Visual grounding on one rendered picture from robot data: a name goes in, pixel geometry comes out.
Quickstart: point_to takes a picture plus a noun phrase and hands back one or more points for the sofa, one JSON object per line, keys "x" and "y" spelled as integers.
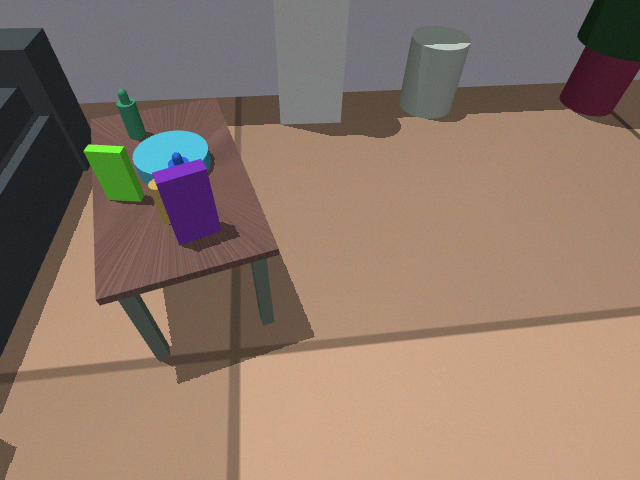
{"x": 43, "y": 133}

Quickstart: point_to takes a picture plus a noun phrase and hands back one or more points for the potted plant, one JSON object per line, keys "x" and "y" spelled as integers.
{"x": 610, "y": 60}

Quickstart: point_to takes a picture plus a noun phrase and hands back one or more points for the coffee table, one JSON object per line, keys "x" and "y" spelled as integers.
{"x": 135, "y": 252}

